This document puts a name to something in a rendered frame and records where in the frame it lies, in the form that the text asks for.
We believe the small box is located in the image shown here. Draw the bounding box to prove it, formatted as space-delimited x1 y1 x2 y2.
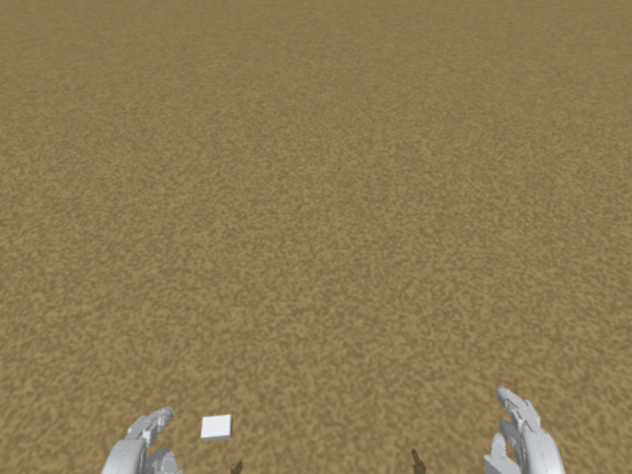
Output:
200 415 233 441

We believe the left robot hand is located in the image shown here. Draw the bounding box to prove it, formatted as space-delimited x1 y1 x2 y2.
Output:
101 407 184 474

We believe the right robot hand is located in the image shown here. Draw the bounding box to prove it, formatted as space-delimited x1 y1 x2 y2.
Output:
484 386 566 474

